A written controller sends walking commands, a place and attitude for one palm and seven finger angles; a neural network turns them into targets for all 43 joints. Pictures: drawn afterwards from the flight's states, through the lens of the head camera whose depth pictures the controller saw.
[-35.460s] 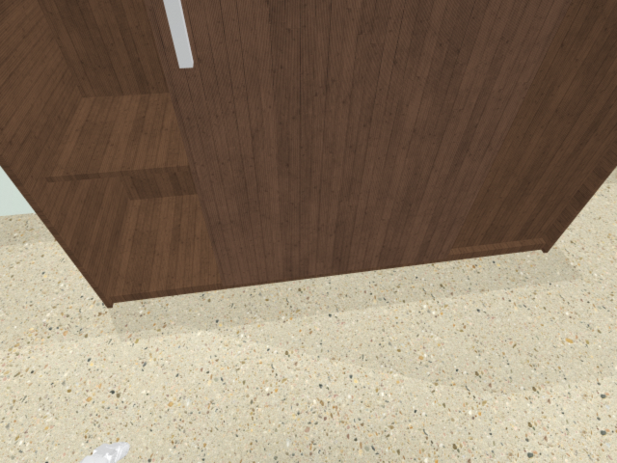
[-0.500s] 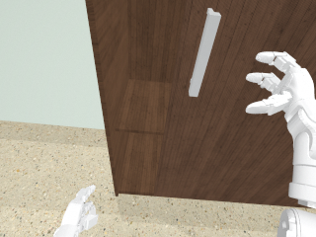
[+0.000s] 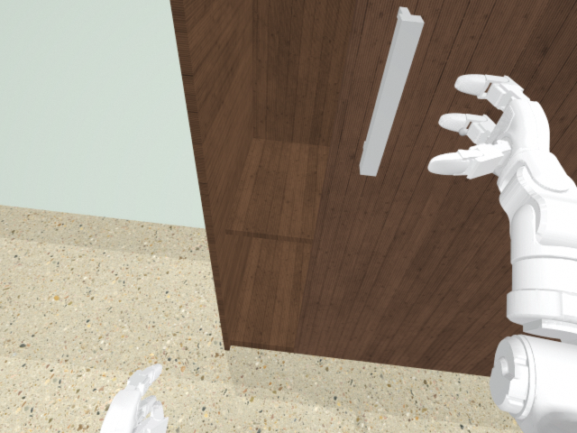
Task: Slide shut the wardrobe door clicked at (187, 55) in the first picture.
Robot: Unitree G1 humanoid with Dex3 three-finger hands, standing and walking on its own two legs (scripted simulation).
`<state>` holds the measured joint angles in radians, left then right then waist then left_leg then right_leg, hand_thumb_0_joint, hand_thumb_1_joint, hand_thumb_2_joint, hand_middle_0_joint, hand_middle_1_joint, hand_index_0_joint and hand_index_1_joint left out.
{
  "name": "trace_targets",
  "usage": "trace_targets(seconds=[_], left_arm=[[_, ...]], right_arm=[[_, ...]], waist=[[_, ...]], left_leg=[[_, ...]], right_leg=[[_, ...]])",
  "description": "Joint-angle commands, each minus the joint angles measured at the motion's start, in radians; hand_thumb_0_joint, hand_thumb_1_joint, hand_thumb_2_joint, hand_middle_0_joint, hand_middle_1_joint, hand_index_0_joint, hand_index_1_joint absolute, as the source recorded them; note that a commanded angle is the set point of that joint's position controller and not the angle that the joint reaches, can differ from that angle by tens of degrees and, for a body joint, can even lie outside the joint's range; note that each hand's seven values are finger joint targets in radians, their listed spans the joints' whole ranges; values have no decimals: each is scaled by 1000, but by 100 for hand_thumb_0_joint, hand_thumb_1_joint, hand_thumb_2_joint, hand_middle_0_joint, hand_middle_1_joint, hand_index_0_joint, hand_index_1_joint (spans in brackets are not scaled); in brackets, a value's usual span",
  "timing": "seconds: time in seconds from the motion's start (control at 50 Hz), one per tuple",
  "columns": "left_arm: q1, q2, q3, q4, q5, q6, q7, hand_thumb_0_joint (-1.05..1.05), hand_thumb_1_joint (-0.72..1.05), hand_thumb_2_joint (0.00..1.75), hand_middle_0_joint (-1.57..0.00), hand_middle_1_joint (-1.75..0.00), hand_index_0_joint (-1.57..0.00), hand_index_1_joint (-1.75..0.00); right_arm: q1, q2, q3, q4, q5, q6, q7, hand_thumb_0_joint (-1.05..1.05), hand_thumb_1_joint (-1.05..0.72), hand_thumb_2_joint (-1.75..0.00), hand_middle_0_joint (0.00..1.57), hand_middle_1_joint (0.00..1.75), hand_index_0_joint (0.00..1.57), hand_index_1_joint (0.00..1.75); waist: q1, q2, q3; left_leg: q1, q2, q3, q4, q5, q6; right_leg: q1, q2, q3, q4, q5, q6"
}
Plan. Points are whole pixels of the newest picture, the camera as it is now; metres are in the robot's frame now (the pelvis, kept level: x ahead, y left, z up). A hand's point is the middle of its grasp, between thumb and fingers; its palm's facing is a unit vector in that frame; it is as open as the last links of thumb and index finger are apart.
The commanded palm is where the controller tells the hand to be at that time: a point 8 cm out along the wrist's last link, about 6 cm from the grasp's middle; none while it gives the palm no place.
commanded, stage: move the hooked fingers beside the handle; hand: right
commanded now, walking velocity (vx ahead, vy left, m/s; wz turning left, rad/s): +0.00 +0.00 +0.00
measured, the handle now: (384, 98) +0.51 -0.09 +0.25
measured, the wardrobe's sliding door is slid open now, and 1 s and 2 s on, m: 0.23 0.23 0.23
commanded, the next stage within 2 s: feel for the door with the fingertips in 1.04 s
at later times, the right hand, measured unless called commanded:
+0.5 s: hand (452, 124) +0.45 -0.17 +0.25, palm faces +0.06 +1.00 +0.00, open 14.0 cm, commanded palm +0.42 -0.21 +0.25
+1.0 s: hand (441, 116) +0.45 -0.15 +0.26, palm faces +0.05 +1.00 +0.00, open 14.0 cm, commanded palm +0.42 -0.20 +0.25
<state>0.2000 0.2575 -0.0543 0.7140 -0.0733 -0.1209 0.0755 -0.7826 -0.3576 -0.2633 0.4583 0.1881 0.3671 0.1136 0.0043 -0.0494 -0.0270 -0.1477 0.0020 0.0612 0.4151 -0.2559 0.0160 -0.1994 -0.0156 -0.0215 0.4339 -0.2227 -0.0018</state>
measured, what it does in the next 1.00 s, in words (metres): stands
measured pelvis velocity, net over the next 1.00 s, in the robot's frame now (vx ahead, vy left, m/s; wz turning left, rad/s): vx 0.01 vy -0.01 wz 0.02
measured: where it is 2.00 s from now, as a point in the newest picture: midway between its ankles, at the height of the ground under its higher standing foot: outside the picture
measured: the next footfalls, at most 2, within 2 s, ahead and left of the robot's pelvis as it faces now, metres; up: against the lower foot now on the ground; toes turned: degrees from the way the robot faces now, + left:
none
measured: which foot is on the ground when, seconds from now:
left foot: down 0.00-1.00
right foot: down 0.00-1.00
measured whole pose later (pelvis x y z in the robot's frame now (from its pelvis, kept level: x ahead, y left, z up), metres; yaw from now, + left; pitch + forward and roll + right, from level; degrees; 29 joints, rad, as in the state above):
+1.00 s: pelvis +0.01 -0.01 +0.00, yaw +1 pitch +1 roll +0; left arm 0.24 0.24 -0.04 0.70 -0.06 -0.10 0.06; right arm -0.88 -0.32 -0.26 0.62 0.14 0.27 0.06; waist 0.02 -0.05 -0.05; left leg -0.17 0.00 0.04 0.40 -0.25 0.01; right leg -0.22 -0.02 -0.04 0.44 -0.23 -0.01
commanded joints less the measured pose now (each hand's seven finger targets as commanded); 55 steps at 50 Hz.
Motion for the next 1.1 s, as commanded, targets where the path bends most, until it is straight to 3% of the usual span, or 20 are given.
trace_targets(seconds=[0.0,0.1,0.12,0.18,0.24,0.32,0.34,0.38,0.42,0.5,0.54,0.56,0.64,0.78,0.82,0.88,0.94,0.98,1.02,1.08], left_arm=[[-91,105,43,-139,-3,-61,6,0,90,90,-20,-30,-20,-30],[-49,115,48,-111,-2,-56,4,0,90,90,-20,-30,-20,-30],[-42,118,50,-108,2,-53,3,0,90,90,-20,-30,-20,-30],[-19,114,55,-105,5,-59,1,0,90,90,-20,-30,-20,-30],[-12,116,59,-121,12,-57,-5,0,90,90,-20,-30,-20,-30],[-5,121,60,-131,11,-40,-10,0,90,90,-20,-30,-20,-30],[-12,120,58,-137,7,-37,-10,0,90,90,-20,-30,-20,-30],[-8,124,62,-142,3,-33,-8,0,90,90,-20,-30,-20,-30],[-18,121,63,-152,3,-30,-8,0,90,90,-20,-30,-20,-30],[-22,118,66,-144,3,-48,-5,0,90,90,-20,-30,-20,-30],[-31,119,65,-139,3,-54,-5,0,90,90,-20,-30,-20,-30],[-33,114,62,-133,3,-56,-6,0,90,90,-20,-30,-20,-30],[-38,116,55,-109,2,-47,-4,0,90,90,-20,-30,-20,-30],[-30,107,51,-114,15,-36,-2,0,90,90,-20,-30,-20,-30],[-29,109,52,-123,17,-30,-5,0,90,90,-20,-30,-20,-30],[-26,106,48,-128,9,-23,-6,0,90,90,-20,-30,-20,-30],[-34,106,54,-148,8,-23,-11,0,90,90,-20,-30,-20,-30],[-40,104,55,-149,5,-24,-10,0,90,90,-20,-30,-20,-30],[-41,106,56,-144,6,-23,-10,0,90,90,-20,-30,-20,-30],[-39,108,58,-133,4,-26,-6,0,90,90,-20,-30,-20,-30]], right_arm=[[-574,-183,-20,-200,8,-104,-8,0,50,-30,30,120,30,120],[-597,-189,-28,-42,-5,-100,-27,0,50,-30,30,120,30,120],[-616,-224,-48,-48,-15,-113,-37,0,50,-30,30,120,30,120],[-700,-192,-21,-40,-25,-143,-51,0,50,-30,30,120,30,120],[-632,-240,-80,-62,-27,-175,-52,0,50,-30,30,120,30,120],[-506,-292,-131,-27,-38,-168,-40,0,50,-30,30,120,30,120],[-500,-254,-100,-25,-34,-161,-31,0,50,-30,30,120,30,120],[-505,-275,-113,-50,-30,-152,-22,0,50,-30,30,120,30,120],[-517,-269,-95,-132,-30,-158,-16,0,50,-30,30,120,30,120],[-614,-172,-19,-228,-3,-159,-11,0,50,-30,30,120,30,120],[-604,-184,-31,-250,2,-152,-15,0,50,-30,30,120,30,120],[-616,-137,8,-235,1,-142,-17,0,50,-30,30,120,30,120],[-594,-101,28,-111,-4,-97,-45,0,50,-30,30,120,30,120],[-685,-168,-23,-77,-28,-150,-83,0,50,-30,30,120,30,120],[-619,-223,-75,-58,-35,-166,-79,0,50,-30,30,120,30,120],[-623,-183,-29,-11,-46,-161,-61,0,50,-30,30,120,30,120],[-594,-166,-26,-88,-34,-166,-50,0,50,-30,30,120,30,120],[-588,-128,-1,-106,-22,-156,-41,0,50,-30,30,120,30,120],[-537,-132,-15,-103,-15,-145,-44,0,50,-30,30,120,30,120],[-585,-136,-5,-117,-20,-132,-54,0,50,-30,30,120,30,120]], waist=[[12,9,-333],[19,60,-266],[13,52,-280],[33,43,-323],[4,49,-395],[-20,89,-345],[-9,83,-315],[-4,86,-308],[-7,31,-333],[29,-1,-363],[23,-25,-382],[32,-21,-360],[34,26,-257],[28,66,-351],[3,75,-362],[18,57,-303],[10,42,-359],[18,53,-339],[6,62,-317],[22,60,-296]], left_leg=[[10,-8,-31,-34,350,6],[-30,-10,-28,-45,292,3],[-13,-10,-29,-46,285,5],[-21,-12,-32,-37,312,4],[55,-10,-36,-18,396,5],[80,-12,-33,-19,432,5],[66,-11,-31,-23,428,3],[47,-14,-33,-33,399,0],[54,-14,-32,-29,397,6],[-5,-24,-26,-33,367,6],[-1,-25,-26,-32,368,9],[-23,-26,-21,-33,352,8],[-66,-25,-15,-48,270,7],[0,-17,-30,-31,344,3],[35,-17,-32,-27,370,5],[13,-14,-31,-31,375,5],[43,-15,-28,-28,408,8],[22,-20,-25,-31,398,5],[17,-23,-23,-36,378,7],[-12,-24,-22,-43,332,3]], right_leg=[[190,16,26,-5,279,-40],[127,13,26,-15,223,-41],[124,12,24,-15,225,-39],[149,10,25,-7,249,-42],[152,12,19,-3,315,-42],[101,10,7,-10,326,-45],[96,8,1,-16,313,-45],[100,7,-2,-17,287,-48],[128,5,1,-12,310,-46],[206,2,21,0,318,-43],[218,6,26,6,329,-41],[216,6,29,5,318,-38],[152,8,34,-10,234,-38],[163,11,28,-2,283,-41],[150,12,22,-3,301,-41],[127,11,15,-10,289,-41],[161,10,16,-5,330,-41],[166,8,15,-6,324,-41],[156,8,17,-4,314,-41],[149,8,22,-11,274,-43]])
